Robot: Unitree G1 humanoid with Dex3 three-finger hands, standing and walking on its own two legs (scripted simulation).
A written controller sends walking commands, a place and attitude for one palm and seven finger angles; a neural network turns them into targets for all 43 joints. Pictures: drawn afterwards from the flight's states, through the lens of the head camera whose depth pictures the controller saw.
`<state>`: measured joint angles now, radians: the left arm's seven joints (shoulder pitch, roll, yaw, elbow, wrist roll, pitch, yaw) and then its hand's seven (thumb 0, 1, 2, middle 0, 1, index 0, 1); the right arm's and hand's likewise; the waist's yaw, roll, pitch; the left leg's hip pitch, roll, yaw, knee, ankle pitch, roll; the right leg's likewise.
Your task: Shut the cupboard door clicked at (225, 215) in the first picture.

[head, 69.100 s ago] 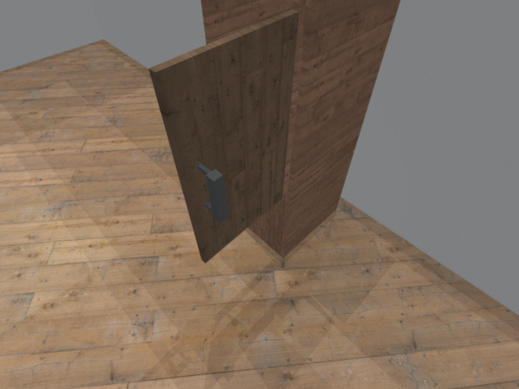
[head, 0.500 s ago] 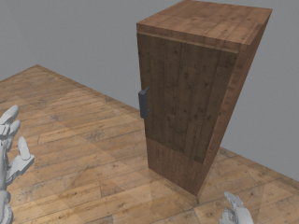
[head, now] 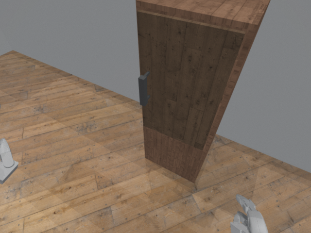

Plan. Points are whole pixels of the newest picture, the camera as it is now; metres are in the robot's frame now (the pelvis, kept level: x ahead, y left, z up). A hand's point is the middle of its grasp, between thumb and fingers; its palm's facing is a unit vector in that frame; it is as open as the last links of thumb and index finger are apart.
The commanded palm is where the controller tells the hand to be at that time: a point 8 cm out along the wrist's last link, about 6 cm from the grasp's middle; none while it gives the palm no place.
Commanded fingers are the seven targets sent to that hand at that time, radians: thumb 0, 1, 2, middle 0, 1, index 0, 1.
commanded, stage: step back with the hand held close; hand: left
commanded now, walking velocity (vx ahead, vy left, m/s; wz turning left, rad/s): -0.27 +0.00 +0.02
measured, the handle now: (145, 88) +0.68 +0.08 -0.04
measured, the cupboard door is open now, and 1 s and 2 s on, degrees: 2 2 2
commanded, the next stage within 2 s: stop stepping back and stand still in 0.90 s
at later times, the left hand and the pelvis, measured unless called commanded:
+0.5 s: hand out of the picture +0.13 +0.26 +0.18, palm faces +0.49 -0.71 -0.51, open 7.4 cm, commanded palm +0.06 +0.29 +0.19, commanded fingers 0.00 0.90 0.90 -0.20 -0.30 -0.20 -0.30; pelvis -0.06 -0.02 -0.01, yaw +4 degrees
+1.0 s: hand out of the picture -0.02 +0.28 +0.19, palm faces +0.61 -0.67 -0.41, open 7.4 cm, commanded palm -0.07 +0.30 +0.19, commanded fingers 0.00 0.90 0.90 -0.20 -0.30 -0.20 -0.30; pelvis -0.18 -0.02 -0.02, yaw +7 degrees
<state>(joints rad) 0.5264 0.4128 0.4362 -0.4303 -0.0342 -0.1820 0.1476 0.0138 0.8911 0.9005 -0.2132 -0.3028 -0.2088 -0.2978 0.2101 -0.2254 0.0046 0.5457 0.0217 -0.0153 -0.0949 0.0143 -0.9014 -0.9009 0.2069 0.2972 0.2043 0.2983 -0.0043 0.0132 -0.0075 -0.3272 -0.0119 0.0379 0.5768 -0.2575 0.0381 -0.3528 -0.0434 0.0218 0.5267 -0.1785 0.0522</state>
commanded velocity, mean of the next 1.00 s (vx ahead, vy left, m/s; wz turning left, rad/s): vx -0.36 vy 0.00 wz -0.08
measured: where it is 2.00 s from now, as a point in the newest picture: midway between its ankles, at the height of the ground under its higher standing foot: outside the picture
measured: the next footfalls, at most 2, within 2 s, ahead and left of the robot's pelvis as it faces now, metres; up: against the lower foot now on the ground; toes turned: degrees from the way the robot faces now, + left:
right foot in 0.94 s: -0.13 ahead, -0.16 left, +0.00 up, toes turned +8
left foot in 1.12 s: -0.09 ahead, +0.11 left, +0.00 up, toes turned +9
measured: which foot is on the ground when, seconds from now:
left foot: down 0.00-0.96, up 0.98-1.00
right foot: down 0.00-0.74, up 0.76-0.92, down 0.94-1.00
